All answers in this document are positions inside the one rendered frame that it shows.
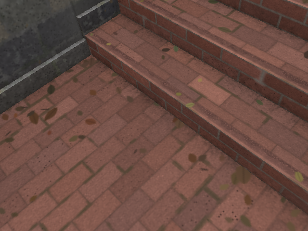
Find stairs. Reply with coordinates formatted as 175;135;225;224
85;0;308;215

